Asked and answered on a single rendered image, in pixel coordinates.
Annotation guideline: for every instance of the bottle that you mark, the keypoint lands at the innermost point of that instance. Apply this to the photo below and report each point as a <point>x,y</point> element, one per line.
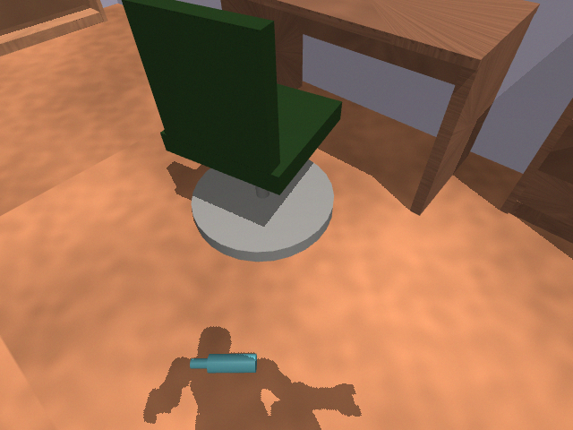
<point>227,363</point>

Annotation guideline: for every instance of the desk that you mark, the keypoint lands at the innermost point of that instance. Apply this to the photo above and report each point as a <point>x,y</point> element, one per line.
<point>468,43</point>

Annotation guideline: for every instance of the bookshelf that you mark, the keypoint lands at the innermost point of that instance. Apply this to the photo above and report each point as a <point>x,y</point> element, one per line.
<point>543,196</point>
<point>25,23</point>

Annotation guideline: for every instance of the office chair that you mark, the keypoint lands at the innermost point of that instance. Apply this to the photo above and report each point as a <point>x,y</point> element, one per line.
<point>213,76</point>

